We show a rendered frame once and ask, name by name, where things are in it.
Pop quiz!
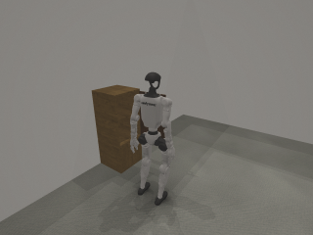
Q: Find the cupboard door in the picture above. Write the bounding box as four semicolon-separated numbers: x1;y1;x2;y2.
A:
139;91;166;139

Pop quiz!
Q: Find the right robot hand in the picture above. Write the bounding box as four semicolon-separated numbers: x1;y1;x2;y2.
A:
165;147;175;164

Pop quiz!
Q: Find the left robot forearm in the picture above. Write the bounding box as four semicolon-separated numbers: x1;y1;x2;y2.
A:
130;119;138;139

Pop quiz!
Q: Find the left robot thigh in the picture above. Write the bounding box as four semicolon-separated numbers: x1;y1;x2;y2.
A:
138;132;152;167

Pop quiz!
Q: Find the left robot hand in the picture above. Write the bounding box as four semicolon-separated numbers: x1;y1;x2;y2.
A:
130;138;140;153

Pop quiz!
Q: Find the right robot forearm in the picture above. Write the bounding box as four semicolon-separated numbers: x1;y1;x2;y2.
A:
163;121;173;149

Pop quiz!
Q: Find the right robot upper arm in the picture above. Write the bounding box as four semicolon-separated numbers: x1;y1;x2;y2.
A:
160;96;172;128

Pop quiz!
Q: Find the left robot shin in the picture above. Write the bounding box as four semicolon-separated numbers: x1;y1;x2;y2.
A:
140;158;150;189

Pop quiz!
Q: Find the left robot upper arm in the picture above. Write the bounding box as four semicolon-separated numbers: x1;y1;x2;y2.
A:
131;94;144;121

